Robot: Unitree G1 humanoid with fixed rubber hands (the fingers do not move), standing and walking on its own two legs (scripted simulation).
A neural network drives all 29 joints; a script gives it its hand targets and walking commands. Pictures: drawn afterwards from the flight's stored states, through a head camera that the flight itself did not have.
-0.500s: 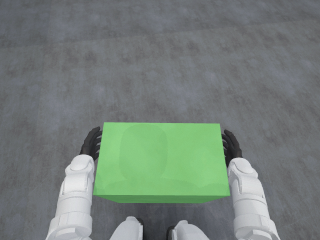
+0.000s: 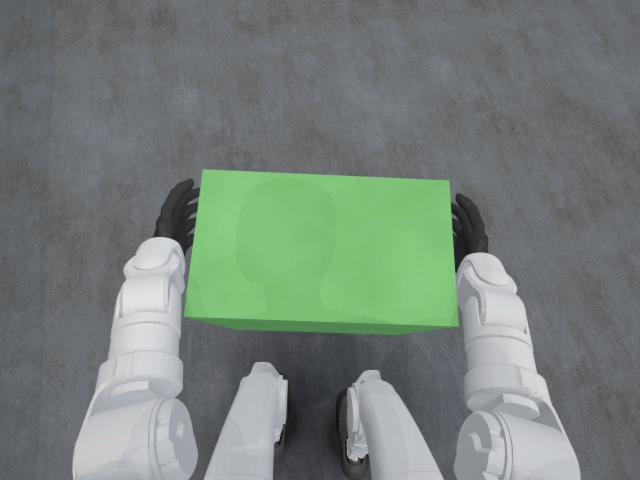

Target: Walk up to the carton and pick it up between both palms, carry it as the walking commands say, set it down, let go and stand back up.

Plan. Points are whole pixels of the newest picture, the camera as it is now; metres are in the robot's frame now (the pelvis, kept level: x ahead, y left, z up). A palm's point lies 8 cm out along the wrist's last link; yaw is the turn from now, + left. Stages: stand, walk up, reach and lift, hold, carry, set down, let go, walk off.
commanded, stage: set down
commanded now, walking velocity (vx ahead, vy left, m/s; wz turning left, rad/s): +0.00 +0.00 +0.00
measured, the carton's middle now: (320, 270) +0.37 +0.01 -0.14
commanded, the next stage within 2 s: none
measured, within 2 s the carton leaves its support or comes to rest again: neither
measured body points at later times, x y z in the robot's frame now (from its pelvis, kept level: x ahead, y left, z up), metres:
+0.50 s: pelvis -0.01 +0.01 -0.08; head +0.22 +0.02 +0.31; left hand +0.43 +0.20 -0.16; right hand +0.42 -0.19 -0.16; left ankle +0.08 +0.10 -0.63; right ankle +0.04 -0.10 -0.63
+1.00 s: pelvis -0.04 +0.00 -0.17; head +0.23 +0.02 +0.19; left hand +0.45 +0.20 -0.26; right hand +0.43 -0.19 -0.26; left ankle +0.08 +0.10 -0.63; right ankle +0.04 -0.10 -0.63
